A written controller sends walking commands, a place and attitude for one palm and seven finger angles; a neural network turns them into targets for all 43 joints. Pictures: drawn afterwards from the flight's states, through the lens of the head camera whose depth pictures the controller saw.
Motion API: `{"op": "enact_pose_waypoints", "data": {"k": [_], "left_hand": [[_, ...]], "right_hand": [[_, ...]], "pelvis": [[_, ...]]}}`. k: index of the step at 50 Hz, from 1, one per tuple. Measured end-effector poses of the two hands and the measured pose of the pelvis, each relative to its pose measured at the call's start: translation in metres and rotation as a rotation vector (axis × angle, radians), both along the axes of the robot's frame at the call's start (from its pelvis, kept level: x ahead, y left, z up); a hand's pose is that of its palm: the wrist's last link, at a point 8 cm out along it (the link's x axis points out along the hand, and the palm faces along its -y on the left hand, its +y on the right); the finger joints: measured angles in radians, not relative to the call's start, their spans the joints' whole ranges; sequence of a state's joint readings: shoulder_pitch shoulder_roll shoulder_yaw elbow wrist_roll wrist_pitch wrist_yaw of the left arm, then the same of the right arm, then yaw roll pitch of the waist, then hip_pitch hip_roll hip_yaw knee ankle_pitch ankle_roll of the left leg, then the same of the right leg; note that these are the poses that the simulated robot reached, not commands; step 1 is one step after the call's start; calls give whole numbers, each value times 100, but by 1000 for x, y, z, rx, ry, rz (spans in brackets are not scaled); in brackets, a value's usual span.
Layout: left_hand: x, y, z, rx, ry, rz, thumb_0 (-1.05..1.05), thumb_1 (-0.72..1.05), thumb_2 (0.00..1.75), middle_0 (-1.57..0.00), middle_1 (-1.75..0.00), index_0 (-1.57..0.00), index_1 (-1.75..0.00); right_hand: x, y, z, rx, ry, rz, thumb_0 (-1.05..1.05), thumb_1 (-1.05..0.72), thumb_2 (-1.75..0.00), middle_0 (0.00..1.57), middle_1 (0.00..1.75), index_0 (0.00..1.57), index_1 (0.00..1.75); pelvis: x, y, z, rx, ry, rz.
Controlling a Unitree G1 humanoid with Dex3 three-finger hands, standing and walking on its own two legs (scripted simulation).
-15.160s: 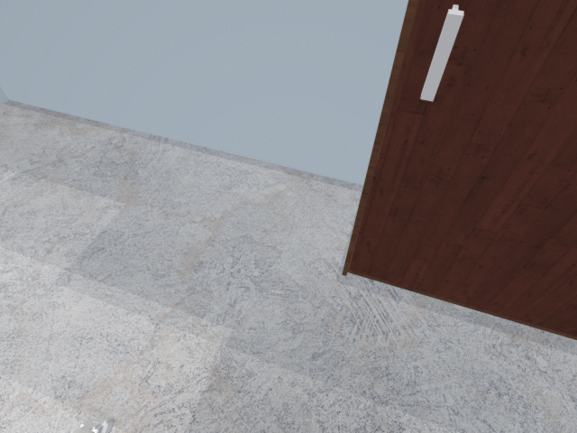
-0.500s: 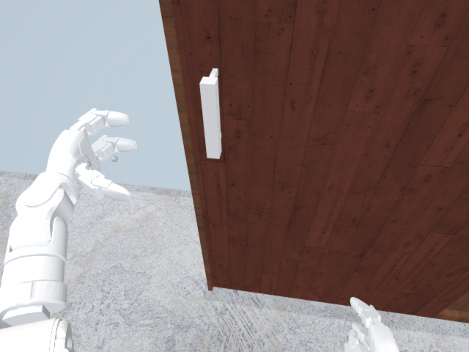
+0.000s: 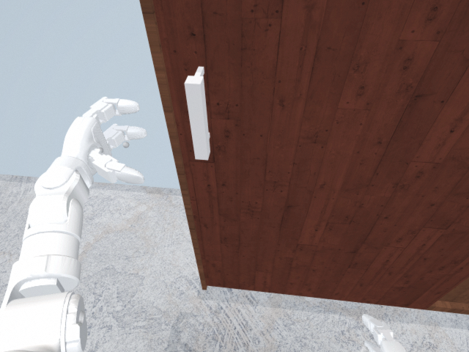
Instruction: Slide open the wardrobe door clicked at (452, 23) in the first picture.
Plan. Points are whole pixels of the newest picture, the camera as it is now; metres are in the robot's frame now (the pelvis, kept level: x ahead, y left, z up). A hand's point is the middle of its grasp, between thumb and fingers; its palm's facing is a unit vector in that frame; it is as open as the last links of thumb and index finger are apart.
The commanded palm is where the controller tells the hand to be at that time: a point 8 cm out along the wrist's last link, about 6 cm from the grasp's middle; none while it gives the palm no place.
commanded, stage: move the hooked fingers beside the handle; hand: left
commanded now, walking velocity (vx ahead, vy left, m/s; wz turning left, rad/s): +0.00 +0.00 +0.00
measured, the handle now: (201, 114) +0.50 +0.10 +0.17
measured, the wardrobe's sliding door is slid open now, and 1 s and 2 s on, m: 0.00 0.00 0.00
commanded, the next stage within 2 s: feel for the door with the fingertips in 1.22 s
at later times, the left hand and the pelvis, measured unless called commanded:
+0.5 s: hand (162, 122) +0.46 +0.16 +0.18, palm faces -0.03 -1.00 +0.00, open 14.0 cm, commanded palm +0.43 +0.22 +0.17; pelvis +0.00 +0.00 +0.00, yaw -1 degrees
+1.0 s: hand (151, 130) +0.43 +0.18 +0.18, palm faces -0.03 -1.00 +0.00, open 14.0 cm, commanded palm +0.41 +0.22 +0.17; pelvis +0.00 +0.00 +0.00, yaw -1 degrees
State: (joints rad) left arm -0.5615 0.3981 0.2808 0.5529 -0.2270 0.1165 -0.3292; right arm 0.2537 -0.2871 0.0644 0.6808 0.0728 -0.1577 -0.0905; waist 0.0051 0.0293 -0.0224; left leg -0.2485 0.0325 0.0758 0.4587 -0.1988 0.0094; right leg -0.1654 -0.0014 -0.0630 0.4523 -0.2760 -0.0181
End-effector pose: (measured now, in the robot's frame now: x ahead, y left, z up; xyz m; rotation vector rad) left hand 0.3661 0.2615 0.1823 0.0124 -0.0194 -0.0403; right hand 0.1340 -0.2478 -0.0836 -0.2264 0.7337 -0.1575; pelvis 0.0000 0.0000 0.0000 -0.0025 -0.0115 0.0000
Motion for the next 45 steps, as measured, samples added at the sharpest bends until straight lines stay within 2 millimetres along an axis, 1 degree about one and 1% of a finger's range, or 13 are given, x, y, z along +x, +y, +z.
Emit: {"op": "enact_pose_waypoints", "data": {"k": [5, 10, 18, 24, 27, 31, 34, 37, 41, 45], "left_hand": [[14, -11, -2, -8, 15, 0, -2, -50, 30, -30, -120, -30, -120], [27, -17, -2, -10, 15, 9, -2, -50, 30, -31, -120, -30, -120], [49, -34, -3, -3, 28, -5, -2, -50, 30, -30, -120, -30, -120], [68, -42, -4, -13, 27, 4, -2, -50, 30, -31, -120, -30, -120], [72, -44, -5, -3, 20, 6, -2, -50, 30, -30, -120, -30, -120], [71, -43, -7, -12, 2, 5, -2, -50, 30, -30, -120, -30, -120], [66, -40, -11, -8, 2, 6, -2, -50, 30, -30, -120, -30, -120], [59, -36, -13, -7, 6, 15, -2, -50, 30, -30, -120, -30, -120], [51, -31, -13, -7, 2, 23, -2, -50, 30, -30, -120, -30, -120], [47, -28, -9, -7, 3, 22, -2, -50, 30, -30, -120, -30, -120]], "right_hand": [[-4, 2, -3, 8, 18, -8, 1, -91, -90, 20, 30, 20, 30], [-15, 1, -7, 14, 48, -26, 1, -91, -90, 20, 30, 20, 30], [-43, -4, -19, 7, 139, -60, 1, -91, -90, 20, 30, 20, 30], [-68, -11, -23, 3, 197, -104, 1, -91, -90, 20, 30, 20, 30], [-79, -14, -25, 6, 219, -128, 1, -91, -90, 20, 30, 20, 30], [-89, -16, -26, 13, 241, -151, 1, -91, -90, 20, 30, 20, 30], [-90, -17, -26, 16, 245, -156, 1, -91, -90, 20, 30, 20, 30], [-84, -17, -25, 16, 235, -150, 1, -91, -90, 20, 30, 20, 30], [-69, -16, -23, 11, 201, -128, 1, -91, -90, 20, 30, 20, 30], [-50, -14, -18, 4, 156, -98, 1, -91, -90, 20, 30, 20, 30]], "pelvis": [[0, 0, 0, 1, 10, -2], [0, 0, -1, 1, 18, -7], [0, 1, -2, -1, 38, -4], [1, 1, -3, 1, 58, -17], [3, 1, -3, 2, 65, -25], [6, 1, -3, 5, 66, -38], [7, 0, -3, 5, 61, -40], [7, 0, -3, 4, 55, -40], [6, -1, -3, 1, 46, -32], [4, -1, -3, -1, 43, -20]]}}
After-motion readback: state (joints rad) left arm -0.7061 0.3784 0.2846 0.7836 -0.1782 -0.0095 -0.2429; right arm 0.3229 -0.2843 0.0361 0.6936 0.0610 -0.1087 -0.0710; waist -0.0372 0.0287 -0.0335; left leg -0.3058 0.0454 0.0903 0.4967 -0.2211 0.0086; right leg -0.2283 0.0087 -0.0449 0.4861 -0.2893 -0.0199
